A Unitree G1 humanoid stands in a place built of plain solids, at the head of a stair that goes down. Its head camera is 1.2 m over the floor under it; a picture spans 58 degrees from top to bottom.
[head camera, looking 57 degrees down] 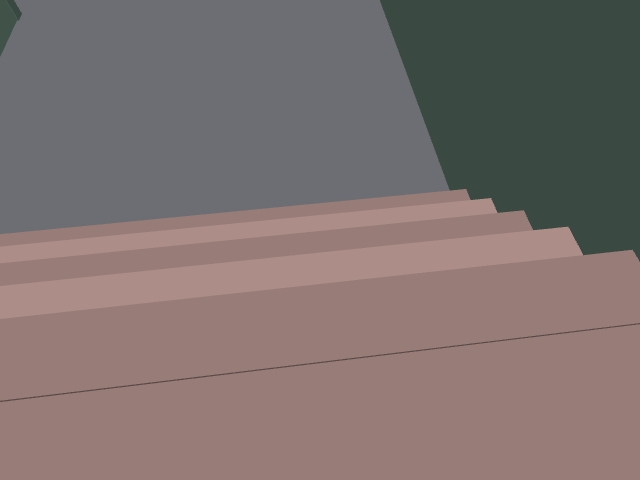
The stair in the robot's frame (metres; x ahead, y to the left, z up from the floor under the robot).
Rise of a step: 0.22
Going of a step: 0.24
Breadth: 3.45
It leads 7 degrees to the left of straight ahead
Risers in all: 5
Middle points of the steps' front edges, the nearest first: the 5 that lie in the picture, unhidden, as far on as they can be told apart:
0.53 0.69 0.00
0.78 0.72 -0.21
1.02 0.75 -0.43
1.26 0.78 -0.64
1.51 0.81 -0.86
